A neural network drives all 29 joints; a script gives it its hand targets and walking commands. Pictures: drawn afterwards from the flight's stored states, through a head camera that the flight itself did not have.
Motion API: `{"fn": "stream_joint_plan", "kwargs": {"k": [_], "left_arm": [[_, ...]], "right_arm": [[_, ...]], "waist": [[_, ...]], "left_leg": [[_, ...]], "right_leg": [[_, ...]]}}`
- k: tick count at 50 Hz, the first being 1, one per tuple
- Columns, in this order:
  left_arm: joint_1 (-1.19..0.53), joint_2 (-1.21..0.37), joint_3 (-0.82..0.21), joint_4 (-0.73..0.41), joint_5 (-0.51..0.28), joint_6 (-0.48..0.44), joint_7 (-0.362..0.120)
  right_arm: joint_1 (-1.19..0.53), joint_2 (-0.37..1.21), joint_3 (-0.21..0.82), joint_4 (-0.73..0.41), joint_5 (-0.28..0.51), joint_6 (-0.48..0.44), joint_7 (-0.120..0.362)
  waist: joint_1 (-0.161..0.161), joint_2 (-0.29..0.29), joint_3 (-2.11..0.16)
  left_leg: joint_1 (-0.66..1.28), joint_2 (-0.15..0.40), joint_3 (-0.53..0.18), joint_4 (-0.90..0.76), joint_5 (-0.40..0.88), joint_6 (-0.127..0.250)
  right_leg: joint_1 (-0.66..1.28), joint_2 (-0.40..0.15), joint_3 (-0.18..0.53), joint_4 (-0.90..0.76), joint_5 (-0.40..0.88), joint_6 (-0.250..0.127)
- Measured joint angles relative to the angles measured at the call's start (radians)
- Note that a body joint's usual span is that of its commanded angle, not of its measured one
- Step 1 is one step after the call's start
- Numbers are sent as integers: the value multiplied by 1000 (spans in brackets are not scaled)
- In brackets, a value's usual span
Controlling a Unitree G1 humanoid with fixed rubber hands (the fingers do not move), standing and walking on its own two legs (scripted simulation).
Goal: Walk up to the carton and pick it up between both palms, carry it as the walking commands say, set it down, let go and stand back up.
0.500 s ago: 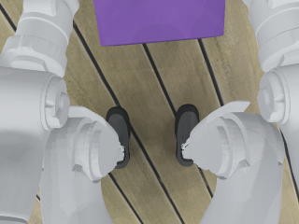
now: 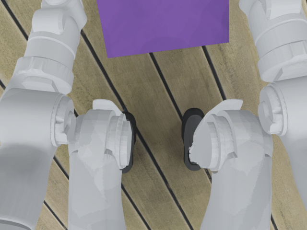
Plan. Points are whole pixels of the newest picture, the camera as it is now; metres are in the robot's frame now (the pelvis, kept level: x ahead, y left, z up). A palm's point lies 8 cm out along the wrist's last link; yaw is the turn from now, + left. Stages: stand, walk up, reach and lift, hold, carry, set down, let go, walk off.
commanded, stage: reach and lift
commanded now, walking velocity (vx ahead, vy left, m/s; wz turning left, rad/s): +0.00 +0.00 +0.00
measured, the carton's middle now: out of the picture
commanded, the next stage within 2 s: none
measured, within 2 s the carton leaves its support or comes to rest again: neither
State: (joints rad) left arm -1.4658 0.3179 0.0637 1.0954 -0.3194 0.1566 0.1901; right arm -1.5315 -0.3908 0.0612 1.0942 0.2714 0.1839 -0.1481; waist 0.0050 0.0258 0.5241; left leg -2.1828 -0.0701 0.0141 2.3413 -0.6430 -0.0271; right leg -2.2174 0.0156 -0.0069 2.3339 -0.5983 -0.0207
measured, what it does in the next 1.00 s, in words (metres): rises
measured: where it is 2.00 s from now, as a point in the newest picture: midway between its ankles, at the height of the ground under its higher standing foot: (158, 150)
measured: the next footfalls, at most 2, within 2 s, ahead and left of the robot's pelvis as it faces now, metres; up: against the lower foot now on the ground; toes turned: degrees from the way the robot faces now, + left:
none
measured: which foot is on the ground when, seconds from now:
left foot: down 0.00-1.00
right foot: down 0.00-1.00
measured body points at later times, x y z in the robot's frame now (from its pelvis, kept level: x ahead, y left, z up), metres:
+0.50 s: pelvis -0.02 +0.01 +0.03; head +0.36 +0.00 +0.27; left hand +0.56 +0.16 -0.12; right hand +0.58 -0.15 -0.11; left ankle +0.11 +0.12 -0.30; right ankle +0.11 -0.11 -0.30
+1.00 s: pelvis -0.04 +0.00 +0.06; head +0.32 -0.01 +0.33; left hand +0.53 +0.15 -0.05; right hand +0.55 -0.16 -0.04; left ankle +0.11 +0.12 -0.30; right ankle +0.11 -0.11 -0.30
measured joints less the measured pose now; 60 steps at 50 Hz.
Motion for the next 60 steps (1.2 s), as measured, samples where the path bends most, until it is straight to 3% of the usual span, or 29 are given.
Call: {"fn": "stream_joint_plan", "kwargs": {"k": [6, 11, 14, 16, 29, 39, 60], "left_arm": [[-21, -18, 56, -50, 37, 34, 44], [-51, -35, 87, -85, 82, 70, 136], [-65, -47, 101, -110, 109, 94, 157], [-70, -53, 111, -132, 130, 111, 165], [-33, -69, 138, -269, 156, 186, 172], [6, -107, 188, -324, 203, 218, 173], [33, -135, 274, -423, 286, 296, 135]], "right_arm": [[-32, 9, -64, -15, -43, 20, -5], [-67, 25, -108, -34, -91, 47, -10], [-71, 40, -127, -68, -117, 69, -76], [-65, 46, -140, -98, -129, 83, -93], [-12, 63, -190, -242, -179, 155, -81], [25, 95, -254, -287, -216, 184, -73], [38, 133, -271, -364, -243, 253, -93]], "waist": [[2, -6, 0], [-7, -12, 0], [-10, -12, 0], [-9, -12, 0], [6, -8, 1], [4, -18, 0], [0, -25, 1]], "left_leg": [[2, 1, 9, -40, 42, 12], [1, 2, 16, -69, 65, 22], [2, 1, 16, -84, 71, 26], [3, 0, 16, -93, 73, 27], [41, -4, 9, -131, 72, 21], [101, -3, -5, -183, 94, 11], [218, 1, -12, -303, 135, -2]], "right_leg": [[5, 8, 15, -42, 40, 17], [9, 10, 24, -72, 59, 28], [14, 9, 26, -89, 63, 33], [17, 10, 26, -99, 64, 35], [54, 8, 23, -135, 62, 30], [113, 10, 14, -190, 88, 22], [221, 16, 16, -302, 131, 11]]}}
